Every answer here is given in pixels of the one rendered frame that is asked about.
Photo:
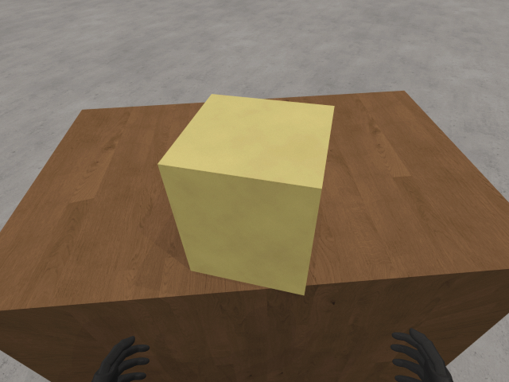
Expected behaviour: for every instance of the left robot hand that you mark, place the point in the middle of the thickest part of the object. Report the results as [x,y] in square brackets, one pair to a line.
[114,364]

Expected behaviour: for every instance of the pedestal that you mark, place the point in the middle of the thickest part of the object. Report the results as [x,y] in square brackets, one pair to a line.
[409,234]

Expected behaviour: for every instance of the carton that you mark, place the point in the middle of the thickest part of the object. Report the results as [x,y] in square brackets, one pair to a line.
[244,182]

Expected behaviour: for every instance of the right robot hand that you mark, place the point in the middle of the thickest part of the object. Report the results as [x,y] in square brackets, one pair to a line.
[431,367]

